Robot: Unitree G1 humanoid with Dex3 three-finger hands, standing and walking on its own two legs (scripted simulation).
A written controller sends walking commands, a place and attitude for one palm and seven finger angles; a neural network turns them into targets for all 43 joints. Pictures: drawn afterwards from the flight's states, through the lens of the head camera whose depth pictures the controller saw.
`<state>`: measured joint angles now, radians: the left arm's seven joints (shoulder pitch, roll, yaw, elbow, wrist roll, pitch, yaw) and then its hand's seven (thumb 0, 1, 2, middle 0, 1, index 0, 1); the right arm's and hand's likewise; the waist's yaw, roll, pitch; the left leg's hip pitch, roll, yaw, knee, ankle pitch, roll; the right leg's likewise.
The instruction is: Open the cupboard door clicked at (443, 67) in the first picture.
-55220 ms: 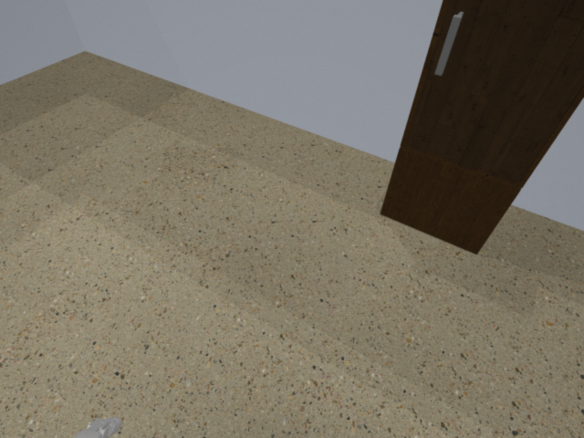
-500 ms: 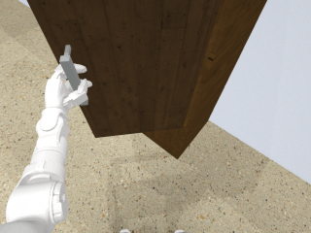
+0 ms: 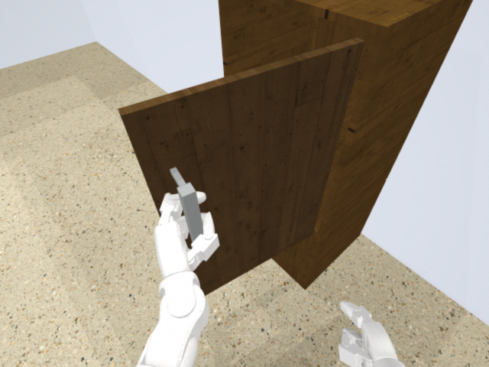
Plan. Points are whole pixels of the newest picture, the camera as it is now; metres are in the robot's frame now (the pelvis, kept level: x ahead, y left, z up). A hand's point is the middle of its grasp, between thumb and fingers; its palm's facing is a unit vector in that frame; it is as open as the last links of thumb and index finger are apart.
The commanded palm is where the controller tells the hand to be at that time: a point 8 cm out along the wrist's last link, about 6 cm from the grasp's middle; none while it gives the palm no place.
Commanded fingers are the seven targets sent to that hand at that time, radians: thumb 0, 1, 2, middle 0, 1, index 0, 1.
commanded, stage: pull the door open along its arc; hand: left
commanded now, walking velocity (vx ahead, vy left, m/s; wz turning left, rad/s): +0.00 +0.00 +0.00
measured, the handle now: (189, 213) +0.35 +0.12 +0.08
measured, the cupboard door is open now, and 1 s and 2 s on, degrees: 79 85 84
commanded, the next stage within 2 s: open thumb and fingers to let go in 0.08 s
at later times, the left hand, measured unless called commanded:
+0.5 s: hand (229, 247) +0.28 +0.04 +0.08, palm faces +0.38 -0.92 -0.01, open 8.3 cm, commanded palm +0.23 +0.09 +0.08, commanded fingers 0.00 -0.29 0.39 -0.31 -1.22 -0.31 -1.22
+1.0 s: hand (224, 255) +0.27 +0.05 +0.08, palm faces +0.31 -0.95 +0.00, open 15.2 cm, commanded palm +0.23 +0.10 +0.08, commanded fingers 0.00 -0.50 0.30 -0.15 -0.30 -0.15 -0.30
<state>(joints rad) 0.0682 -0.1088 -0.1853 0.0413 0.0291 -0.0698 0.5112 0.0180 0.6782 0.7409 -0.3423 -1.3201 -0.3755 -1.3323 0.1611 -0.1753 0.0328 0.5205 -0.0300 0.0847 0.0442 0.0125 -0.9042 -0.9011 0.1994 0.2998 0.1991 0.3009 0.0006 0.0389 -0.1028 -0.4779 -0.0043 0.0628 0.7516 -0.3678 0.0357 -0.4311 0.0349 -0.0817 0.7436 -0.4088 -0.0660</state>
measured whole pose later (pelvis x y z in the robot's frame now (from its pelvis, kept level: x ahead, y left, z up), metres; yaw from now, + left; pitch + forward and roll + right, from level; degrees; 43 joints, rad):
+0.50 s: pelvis +0.00 -0.05 +0.00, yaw +2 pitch +4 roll +2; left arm 0.16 -0.09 -0.21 -0.01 0.03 -0.10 0.51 0.01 0.32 0.65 -0.36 -1.28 -0.36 -1.29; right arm 0.19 -0.21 0.01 0.58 -0.04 0.08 0.00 0.02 -0.90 -0.90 0.20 0.30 0.20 0.30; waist 0.00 0.05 -0.07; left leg -0.44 0.00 -0.01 0.71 -0.34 -0.01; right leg -0.39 0.05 -0.13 0.72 -0.42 -0.12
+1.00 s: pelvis +0.00 -0.02 +0.00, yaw +0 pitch +4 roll +1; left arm 0.21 -0.07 -0.25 -0.04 0.04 -0.12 0.50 -0.01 -0.49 0.30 -0.24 -0.68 -0.25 -0.68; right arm 0.18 -0.20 0.01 0.55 -0.04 0.07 -0.01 0.01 -0.90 -0.90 0.20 0.30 0.20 0.30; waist 0.00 0.05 -0.08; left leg -0.45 -0.02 -0.02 0.74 -0.36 0.00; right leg -0.41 0.05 -0.09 0.75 -0.42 -0.10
